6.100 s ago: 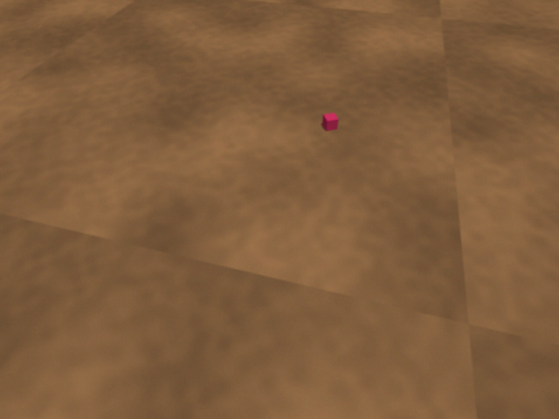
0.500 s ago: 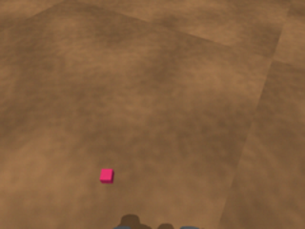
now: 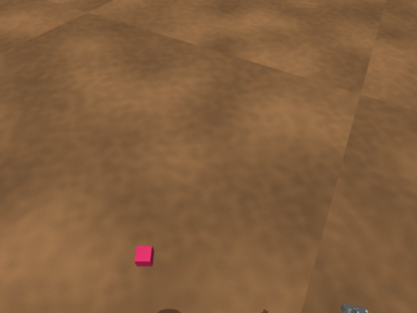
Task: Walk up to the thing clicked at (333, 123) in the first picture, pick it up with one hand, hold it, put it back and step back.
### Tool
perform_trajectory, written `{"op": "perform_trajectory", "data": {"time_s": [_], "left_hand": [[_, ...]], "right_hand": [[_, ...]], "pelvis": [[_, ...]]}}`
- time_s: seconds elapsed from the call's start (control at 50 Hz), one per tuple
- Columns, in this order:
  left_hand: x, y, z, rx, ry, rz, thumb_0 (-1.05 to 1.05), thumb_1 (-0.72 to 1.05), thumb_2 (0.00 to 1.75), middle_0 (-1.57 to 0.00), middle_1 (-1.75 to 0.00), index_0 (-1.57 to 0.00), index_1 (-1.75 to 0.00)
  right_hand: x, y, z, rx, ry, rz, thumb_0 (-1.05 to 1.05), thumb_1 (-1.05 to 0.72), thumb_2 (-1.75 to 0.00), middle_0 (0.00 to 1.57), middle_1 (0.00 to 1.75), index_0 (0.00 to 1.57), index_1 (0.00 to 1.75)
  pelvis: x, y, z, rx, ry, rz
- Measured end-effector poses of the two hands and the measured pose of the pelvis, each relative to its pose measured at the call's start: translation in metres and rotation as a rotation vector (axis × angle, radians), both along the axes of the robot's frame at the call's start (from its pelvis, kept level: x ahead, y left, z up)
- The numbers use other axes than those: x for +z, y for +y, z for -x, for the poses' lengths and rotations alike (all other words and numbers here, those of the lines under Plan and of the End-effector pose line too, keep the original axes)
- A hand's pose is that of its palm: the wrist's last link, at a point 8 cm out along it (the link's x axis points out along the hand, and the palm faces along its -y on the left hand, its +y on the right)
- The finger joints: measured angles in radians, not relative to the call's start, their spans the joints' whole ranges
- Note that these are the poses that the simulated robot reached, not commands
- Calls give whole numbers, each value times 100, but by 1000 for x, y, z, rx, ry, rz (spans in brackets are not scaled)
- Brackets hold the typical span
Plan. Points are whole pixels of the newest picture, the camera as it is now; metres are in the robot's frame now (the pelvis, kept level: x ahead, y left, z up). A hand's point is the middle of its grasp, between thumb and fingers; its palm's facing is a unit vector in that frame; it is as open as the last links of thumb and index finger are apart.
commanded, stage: walk up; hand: left
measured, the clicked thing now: (144, 256) +0.46 +0.29 -0.74
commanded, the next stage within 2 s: stand in 0.72 s
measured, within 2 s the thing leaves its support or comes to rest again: neither
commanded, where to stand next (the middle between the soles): +0.08 +0.00 m, yaw +0 degrees
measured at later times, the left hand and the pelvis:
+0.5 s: hand out of the picture +0.10 +0.24 -0.15, palm faces -0.04 -0.95 -0.32, open 7.4 cm; pelvis +0.01 +0.00 +0.01, yaw -1 degrees
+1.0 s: hand out of the picture +0.11 +0.25 -0.14, palm faces -0.03 -0.94 -0.34, open 7.4 cm; pelvis +0.02 +0.00 +0.01, yaw -1 degrees
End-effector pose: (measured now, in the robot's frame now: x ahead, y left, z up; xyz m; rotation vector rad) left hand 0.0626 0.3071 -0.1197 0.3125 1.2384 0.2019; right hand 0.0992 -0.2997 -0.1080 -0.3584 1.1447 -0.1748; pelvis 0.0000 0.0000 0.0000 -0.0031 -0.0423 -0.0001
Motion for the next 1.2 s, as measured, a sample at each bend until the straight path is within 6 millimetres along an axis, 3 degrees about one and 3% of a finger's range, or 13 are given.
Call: {"op": "perform_trajectory", "data": {"time_s": [0.12,0.28,0.64,0.92,1.2], "left_hand": [[3,-13,1,0,28,11,1,90,90,-21,-30,-20,-30],[8,-23,-13,-8,5,19,1,90,90,-21,-30,-20,-30],[9,-18,-39,-41,-4,22,1,90,90,-21,-30,-20,-30],[13,-12,-44,-32,-24,8,1,90,90,-21,-30,-20,-30],[14,-7,-33,-13,-24,-2,1,90,90,-21,-30,-20,-30]], "right_hand": [[1,-8,-6,-17,3,-7,1,-91,-90,21,30,21,30],[2,-10,-3,-39,11,-19,1,-91,-90,20,30,21,30],[1,-5,27,-90,85,-16,1,-91,-90,20,30,21,30],[2,1,8,-76,64,-25,1,-91,-90,20,30,21,30],[5,5,-6,-54,30,-27,1,-91,-90,20,30,21,30]], "pelvis": [[5,-4,-2,-5,-1,-5],[9,-8,-4,-10,-3,-5],[11,-1,-12,-28,13,-6],[12,1,-20,-17,10,-4],[13,3,-19,-8,-1,-1]]}}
